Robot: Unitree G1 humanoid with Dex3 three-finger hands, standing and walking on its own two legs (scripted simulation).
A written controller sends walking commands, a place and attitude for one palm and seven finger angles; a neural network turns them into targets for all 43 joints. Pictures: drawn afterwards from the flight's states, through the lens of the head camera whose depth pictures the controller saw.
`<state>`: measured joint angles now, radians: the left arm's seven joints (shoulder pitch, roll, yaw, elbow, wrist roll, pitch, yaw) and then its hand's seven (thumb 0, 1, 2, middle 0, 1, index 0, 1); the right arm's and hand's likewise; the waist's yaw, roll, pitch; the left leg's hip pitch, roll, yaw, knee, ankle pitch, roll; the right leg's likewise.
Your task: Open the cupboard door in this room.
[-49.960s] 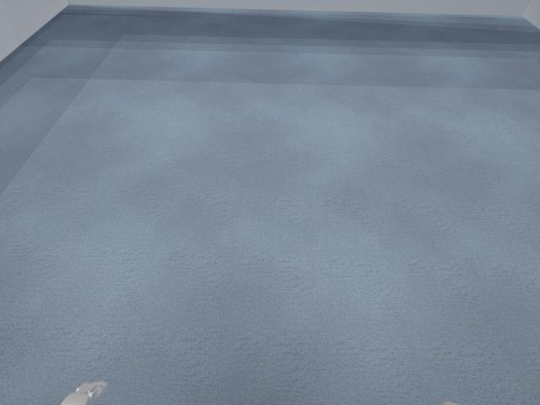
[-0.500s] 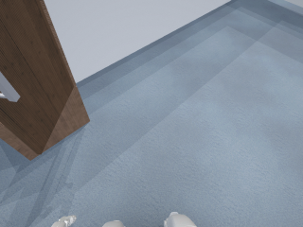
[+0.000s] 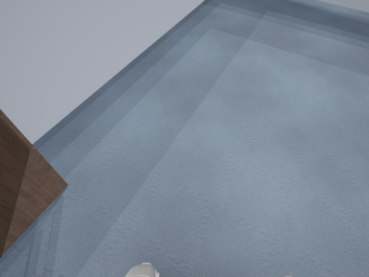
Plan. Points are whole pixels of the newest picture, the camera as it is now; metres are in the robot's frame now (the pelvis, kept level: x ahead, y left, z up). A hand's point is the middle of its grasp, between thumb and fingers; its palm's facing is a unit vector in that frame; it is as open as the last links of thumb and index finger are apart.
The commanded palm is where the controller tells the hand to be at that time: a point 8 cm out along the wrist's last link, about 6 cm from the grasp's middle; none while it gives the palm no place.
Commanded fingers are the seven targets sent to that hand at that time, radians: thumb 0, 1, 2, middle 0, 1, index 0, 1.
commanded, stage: walk to a spot facing it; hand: left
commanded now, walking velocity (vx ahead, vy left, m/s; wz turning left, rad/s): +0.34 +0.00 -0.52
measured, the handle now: out of the picture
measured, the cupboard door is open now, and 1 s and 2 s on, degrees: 39 39 39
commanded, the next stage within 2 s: turn to face it in 1.34 s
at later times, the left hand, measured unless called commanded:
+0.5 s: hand (164, 176) +0.40 +0.09 -0.16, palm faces -0.31 -0.93 -0.21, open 7.4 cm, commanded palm none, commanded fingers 0.00 0.90 0.90 -0.20 -0.30 -0.20 -0.30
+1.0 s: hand (166, 156) +0.49 +0.09 -0.18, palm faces -0.30 -0.94 -0.19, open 7.4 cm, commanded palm none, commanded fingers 0.00 0.90 0.90 -0.20 -0.30 -0.20 -0.30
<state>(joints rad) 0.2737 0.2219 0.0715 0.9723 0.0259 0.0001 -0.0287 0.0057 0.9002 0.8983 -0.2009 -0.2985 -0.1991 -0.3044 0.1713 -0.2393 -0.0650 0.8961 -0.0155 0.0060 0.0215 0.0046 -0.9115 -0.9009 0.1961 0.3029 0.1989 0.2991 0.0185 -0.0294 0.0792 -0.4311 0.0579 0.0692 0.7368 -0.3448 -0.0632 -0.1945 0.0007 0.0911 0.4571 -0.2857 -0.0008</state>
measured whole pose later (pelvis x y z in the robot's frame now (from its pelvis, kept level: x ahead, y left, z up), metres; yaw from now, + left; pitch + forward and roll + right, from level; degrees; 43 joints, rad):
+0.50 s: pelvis +0.18 -0.04 -0.02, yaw -14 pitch +1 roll +1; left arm -0.01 0.24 0.07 0.89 0.03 -0.04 -0.05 0.01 0.91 0.90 -0.19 -0.30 -0.19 -0.30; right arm 0.50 -0.16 -0.01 1.09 -0.02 -0.02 0.00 0.00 -0.91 -0.90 0.20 0.30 0.20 0.30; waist -0.08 -0.02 0.11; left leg -0.13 0.15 0.22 0.78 -0.49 -0.05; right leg -0.42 -0.04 -0.10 0.62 -0.21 -0.08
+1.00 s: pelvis +0.40 -0.08 +0.00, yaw -22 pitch +1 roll +0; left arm 0.25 0.22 0.08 1.07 0.03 -0.01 -0.03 0.01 0.91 0.90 -0.20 -0.30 -0.19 -0.30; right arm 0.23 -0.16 -0.03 0.98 -0.04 -0.09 0.00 -0.01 -0.91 -0.90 0.20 0.30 0.20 0.30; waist 0.02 -0.04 0.04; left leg -0.24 0.06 0.16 0.47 -0.24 0.00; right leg -0.47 -0.06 -0.04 1.10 -0.34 -0.01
